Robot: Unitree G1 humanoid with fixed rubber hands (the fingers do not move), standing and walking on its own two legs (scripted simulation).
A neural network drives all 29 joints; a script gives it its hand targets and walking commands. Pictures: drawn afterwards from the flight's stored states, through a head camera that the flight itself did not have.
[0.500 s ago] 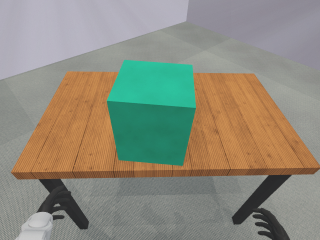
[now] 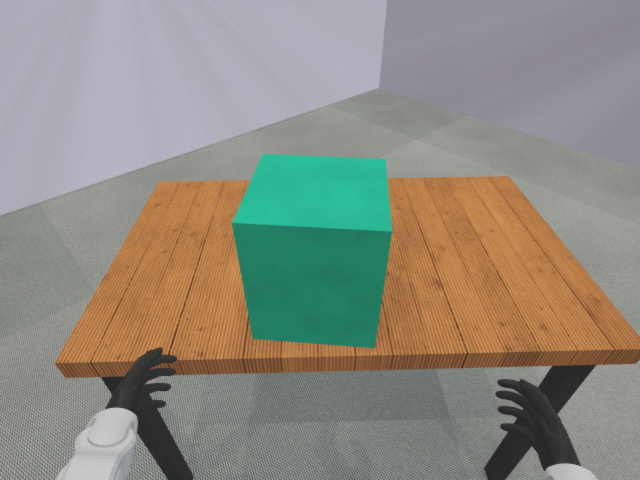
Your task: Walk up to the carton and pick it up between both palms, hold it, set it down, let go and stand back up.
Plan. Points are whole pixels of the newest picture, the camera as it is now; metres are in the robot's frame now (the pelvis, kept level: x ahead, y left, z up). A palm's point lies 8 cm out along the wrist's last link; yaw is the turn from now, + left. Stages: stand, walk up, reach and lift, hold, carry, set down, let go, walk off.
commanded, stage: reach and lift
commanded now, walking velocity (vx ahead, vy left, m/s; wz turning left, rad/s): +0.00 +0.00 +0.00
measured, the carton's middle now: (318, 250) +0.47 +0.03 +0.05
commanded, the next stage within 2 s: none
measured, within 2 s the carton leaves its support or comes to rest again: neither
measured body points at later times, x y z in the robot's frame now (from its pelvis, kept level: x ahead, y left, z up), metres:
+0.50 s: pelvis +0.04 +0.01 +0.01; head +0.01 +0.01 +0.46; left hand +0.29 +0.24 +0.06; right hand +0.24 -0.20 +0.06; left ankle +0.01 +0.10 -0.73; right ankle +0.07 -0.13 -0.73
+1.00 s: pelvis +0.06 +0.02 +0.01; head +0.04 +0.03 +0.46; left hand +0.30 +0.24 +0.10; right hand +0.31 -0.16 +0.10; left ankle +0.01 +0.10 -0.73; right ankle +0.07 -0.12 -0.73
